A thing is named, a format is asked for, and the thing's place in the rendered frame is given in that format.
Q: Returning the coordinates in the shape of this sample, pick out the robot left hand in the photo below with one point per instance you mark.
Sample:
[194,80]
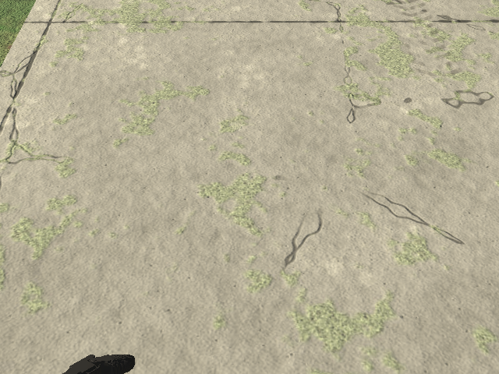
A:
[107,364]

